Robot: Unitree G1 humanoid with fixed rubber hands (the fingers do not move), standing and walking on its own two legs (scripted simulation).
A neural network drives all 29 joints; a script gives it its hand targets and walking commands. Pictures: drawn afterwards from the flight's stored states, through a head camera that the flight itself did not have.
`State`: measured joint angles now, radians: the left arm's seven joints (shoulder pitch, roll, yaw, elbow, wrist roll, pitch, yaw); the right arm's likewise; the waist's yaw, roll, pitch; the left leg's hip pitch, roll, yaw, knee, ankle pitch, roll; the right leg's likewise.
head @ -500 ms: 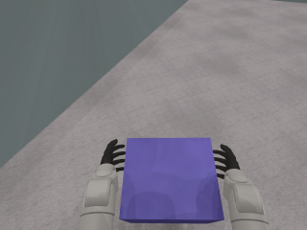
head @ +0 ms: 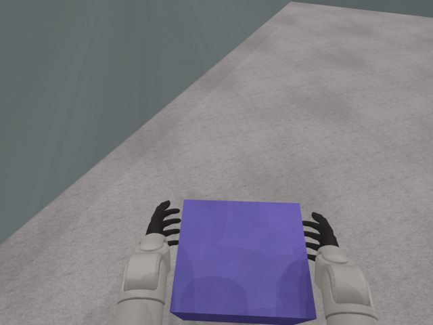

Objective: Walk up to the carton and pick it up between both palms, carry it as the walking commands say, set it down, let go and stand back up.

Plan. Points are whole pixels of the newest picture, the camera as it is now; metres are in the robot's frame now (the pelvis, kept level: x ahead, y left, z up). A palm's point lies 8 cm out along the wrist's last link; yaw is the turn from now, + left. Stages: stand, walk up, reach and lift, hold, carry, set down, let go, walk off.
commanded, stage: carry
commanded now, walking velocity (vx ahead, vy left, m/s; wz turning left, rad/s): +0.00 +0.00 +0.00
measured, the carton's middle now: (239, 264) +0.28 +0.00 -0.07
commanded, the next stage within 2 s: none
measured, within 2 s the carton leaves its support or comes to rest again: neither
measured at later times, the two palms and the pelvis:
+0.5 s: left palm (158, 229) +0.30 +0.16 +0.03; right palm (321, 241) +0.29 -0.15 +0.02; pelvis +0.01 +0.00 +0.00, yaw +0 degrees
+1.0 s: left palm (165, 243) +0.27 +0.14 +0.03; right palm (336, 256) +0.26 -0.17 +0.03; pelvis -0.02 -0.02 +0.00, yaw +0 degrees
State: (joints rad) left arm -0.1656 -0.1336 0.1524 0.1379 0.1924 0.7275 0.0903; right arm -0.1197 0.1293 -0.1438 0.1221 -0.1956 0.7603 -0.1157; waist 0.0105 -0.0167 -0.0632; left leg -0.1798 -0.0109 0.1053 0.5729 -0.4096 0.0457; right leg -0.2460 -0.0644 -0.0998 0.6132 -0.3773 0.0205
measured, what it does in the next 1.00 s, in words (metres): stands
